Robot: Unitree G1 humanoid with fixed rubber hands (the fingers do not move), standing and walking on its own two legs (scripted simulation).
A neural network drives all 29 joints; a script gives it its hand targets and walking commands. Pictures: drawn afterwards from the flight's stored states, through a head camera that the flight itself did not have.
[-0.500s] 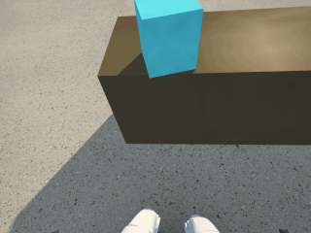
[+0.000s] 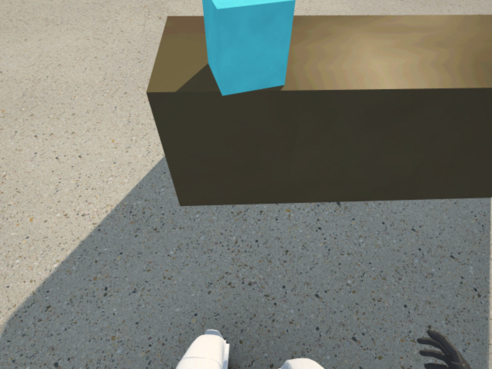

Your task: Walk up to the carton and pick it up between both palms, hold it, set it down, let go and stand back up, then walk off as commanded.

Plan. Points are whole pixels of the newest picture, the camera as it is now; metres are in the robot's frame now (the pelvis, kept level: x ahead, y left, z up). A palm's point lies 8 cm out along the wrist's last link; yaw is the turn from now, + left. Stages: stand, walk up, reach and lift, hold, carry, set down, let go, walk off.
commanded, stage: walk off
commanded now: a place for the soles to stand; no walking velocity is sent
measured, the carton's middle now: (245, 36) +1.01 +0.06 +0.03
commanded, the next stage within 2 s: stand in 1.60 s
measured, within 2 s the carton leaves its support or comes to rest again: neither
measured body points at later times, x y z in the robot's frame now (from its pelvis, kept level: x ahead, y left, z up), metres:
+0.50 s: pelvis -0.13 -0.02 +0.01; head -0.10 -0.01 +0.46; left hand -0.06 +0.30 -0.11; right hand -0.04 -0.35 -0.09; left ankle -0.06 +0.13 -0.70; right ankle -0.08 -0.14 -0.68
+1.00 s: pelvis -0.14 -0.05 +0.01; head -0.13 -0.05 +0.46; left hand -0.08 +0.27 -0.10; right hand -0.01 -0.36 -0.10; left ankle -0.09 +0.09 -0.70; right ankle -0.11 -0.15 -0.70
